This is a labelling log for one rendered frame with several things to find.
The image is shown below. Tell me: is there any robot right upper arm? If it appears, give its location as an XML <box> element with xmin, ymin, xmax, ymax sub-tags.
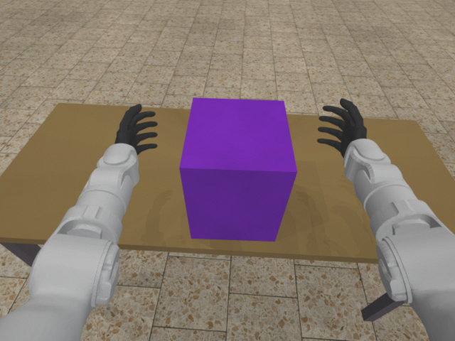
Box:
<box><xmin>376</xmin><ymin>227</ymin><xmax>455</xmax><ymax>341</ymax></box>

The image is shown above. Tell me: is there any table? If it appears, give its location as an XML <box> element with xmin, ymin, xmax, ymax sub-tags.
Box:
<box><xmin>0</xmin><ymin>103</ymin><xmax>455</xmax><ymax>321</ymax></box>

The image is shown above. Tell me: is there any left robot hand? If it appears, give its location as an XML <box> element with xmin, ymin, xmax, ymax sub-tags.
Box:
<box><xmin>114</xmin><ymin>104</ymin><xmax>158</xmax><ymax>155</ymax></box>

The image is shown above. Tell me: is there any robot left upper arm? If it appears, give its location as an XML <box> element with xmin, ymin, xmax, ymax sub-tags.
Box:
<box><xmin>0</xmin><ymin>234</ymin><xmax>120</xmax><ymax>341</ymax></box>

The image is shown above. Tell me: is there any right robot hand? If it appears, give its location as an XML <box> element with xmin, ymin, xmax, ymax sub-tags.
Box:
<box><xmin>317</xmin><ymin>98</ymin><xmax>367</xmax><ymax>158</ymax></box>

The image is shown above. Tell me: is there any robot right forearm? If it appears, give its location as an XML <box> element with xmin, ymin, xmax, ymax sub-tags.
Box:
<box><xmin>343</xmin><ymin>139</ymin><xmax>455</xmax><ymax>242</ymax></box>

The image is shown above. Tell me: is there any robot left forearm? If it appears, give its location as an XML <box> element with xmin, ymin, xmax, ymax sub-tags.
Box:
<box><xmin>28</xmin><ymin>144</ymin><xmax>139</xmax><ymax>297</ymax></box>

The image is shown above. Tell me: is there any carton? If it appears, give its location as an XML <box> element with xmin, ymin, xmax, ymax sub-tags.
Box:
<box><xmin>179</xmin><ymin>97</ymin><xmax>297</xmax><ymax>242</ymax></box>

